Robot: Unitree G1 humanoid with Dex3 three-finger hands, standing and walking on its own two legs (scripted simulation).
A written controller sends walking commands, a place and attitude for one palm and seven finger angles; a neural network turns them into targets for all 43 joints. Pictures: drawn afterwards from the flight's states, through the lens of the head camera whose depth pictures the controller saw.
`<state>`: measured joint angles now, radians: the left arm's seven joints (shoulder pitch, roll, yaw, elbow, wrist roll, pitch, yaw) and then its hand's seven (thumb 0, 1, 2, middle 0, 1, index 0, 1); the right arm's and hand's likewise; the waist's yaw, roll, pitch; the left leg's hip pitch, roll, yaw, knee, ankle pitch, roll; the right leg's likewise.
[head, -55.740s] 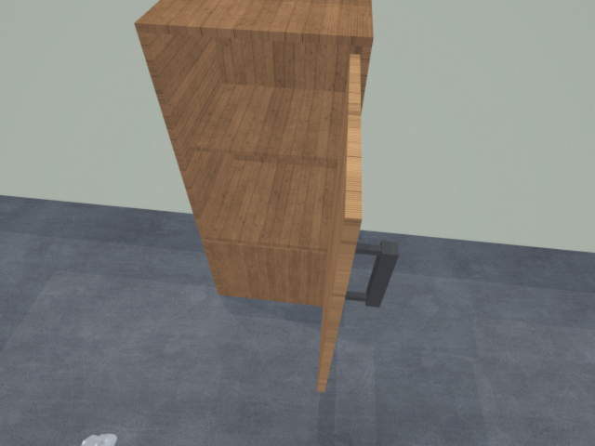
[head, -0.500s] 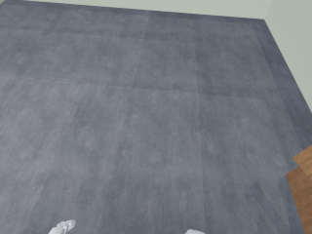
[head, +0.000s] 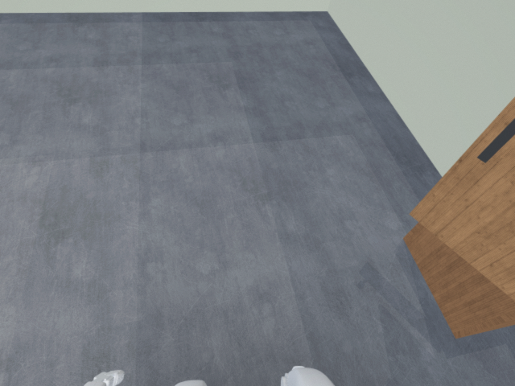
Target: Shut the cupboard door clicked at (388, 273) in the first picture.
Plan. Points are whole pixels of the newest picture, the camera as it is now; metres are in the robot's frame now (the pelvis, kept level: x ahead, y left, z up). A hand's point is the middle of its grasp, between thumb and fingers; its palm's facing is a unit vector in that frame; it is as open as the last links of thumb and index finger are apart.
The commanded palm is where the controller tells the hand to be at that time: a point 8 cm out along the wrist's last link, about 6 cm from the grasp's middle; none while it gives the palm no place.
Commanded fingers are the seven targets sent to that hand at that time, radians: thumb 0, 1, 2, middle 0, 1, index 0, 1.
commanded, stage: turn to face it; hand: left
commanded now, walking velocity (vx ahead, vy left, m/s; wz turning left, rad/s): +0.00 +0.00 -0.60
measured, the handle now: (508, 133) +0.64 -0.52 +0.03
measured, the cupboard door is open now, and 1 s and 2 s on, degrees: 28 28 28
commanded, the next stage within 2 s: take the last steps up to it in 1.28 s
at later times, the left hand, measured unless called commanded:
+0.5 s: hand (165, 376) +0.15 +0.16 -0.16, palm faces -0.28 -0.93 -0.25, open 7.4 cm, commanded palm none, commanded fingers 0.00 0.90 0.90 -0.20 -0.30 -0.20 -0.30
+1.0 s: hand (211, 338) +0.21 +0.09 -0.15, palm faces -0.56 -0.78 -0.29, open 7.4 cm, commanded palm none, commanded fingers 0.00 0.90 0.90 -0.20 -0.30 -0.20 -0.30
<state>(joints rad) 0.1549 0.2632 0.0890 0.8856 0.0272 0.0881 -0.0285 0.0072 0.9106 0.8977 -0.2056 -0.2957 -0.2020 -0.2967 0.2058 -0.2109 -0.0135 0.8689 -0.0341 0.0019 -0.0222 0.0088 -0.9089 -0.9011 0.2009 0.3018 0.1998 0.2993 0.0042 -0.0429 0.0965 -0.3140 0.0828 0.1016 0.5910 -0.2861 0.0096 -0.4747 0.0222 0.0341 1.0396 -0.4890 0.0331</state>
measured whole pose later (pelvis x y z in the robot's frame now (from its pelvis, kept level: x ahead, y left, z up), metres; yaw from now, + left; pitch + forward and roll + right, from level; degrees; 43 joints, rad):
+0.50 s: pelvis +0.00 -0.01 +0.00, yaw -18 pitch +1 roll +0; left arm 0.18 0.22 0.06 0.89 0.03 0.06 -0.01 0.00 0.91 0.90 -0.21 -0.30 -0.20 -0.30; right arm 0.17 -0.26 -0.05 0.89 -0.01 0.04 -0.01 0.01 -0.91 -0.90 0.20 0.30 0.20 0.30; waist 0.00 0.00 0.09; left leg -0.43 0.06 0.06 0.83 -0.41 -0.08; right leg -0.28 0.00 0.06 0.53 -0.27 0.01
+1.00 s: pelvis +0.00 -0.02 +0.00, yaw -35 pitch +1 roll +0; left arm 0.15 0.22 0.06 0.88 0.03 0.04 -0.01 0.00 0.91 0.90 -0.20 -0.30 -0.20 -0.30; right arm 0.20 -0.29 -0.05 0.94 -0.02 0.06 -0.02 0.01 -0.91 -0.90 0.20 0.30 0.20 0.30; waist -0.01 0.07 0.10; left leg -0.45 0.11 0.07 1.03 -0.49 -0.07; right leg -0.29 0.00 -0.04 0.59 -0.32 -0.02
